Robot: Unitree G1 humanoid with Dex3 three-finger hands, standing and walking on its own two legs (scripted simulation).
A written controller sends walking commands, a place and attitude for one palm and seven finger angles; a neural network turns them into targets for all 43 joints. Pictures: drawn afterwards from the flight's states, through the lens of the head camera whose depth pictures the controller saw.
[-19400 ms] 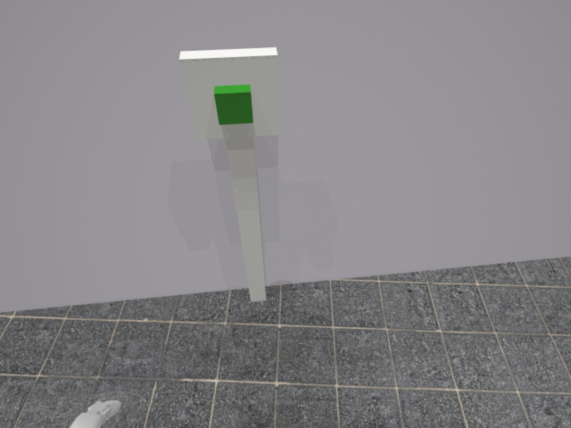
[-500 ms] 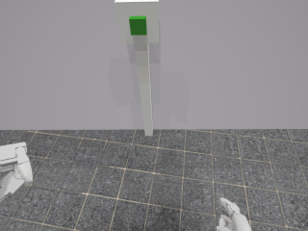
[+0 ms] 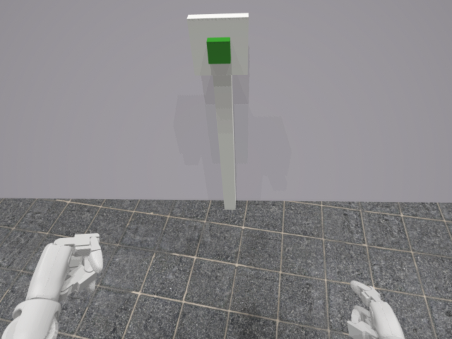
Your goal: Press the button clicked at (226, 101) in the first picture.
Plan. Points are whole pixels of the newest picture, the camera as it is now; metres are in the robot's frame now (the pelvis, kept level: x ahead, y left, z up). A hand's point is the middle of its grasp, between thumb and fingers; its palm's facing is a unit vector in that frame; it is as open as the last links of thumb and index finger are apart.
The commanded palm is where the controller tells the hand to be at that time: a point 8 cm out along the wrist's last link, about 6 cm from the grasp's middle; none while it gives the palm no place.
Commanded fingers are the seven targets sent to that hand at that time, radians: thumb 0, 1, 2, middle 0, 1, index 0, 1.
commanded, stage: let the arm hang, fingers relaxed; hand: left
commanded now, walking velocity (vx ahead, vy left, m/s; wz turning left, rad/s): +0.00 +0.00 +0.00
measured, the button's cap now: (219, 50) +0.83 +0.07 +0.12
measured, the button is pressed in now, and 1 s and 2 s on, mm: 0 0 0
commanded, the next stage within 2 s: stand and wait in 1.00 s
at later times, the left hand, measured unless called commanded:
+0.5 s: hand out of the picture -0.07 +0.21 -0.16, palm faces +0.02 -0.97 -0.24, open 5.7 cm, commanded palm none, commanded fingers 0.00 0.90 0.90 -0.20 -0.30 -0.20 -0.30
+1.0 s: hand out of the picture -0.02 +0.19 -0.17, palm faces +0.03 -0.98 -0.17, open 7.3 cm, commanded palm none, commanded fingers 0.00 0.90 0.90 -0.20 -0.30 -0.20 -0.30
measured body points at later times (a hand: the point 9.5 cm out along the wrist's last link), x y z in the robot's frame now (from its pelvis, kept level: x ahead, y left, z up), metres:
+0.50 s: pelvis -0.03 +0.02 +0.01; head -0.01 +0.01 +0.46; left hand -0.07 +0.26 -0.14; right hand -0.06 -0.20 -0.15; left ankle +0.01 +0.11 -0.73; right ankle +0.00 -0.10 -0.73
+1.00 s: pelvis -0.01 +0.02 +0.01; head +0.00 +0.02 +0.46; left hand -0.02 +0.24 -0.15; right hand -0.04 -0.19 -0.15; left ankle +0.01 +0.11 -0.73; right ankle +0.00 -0.10 -0.73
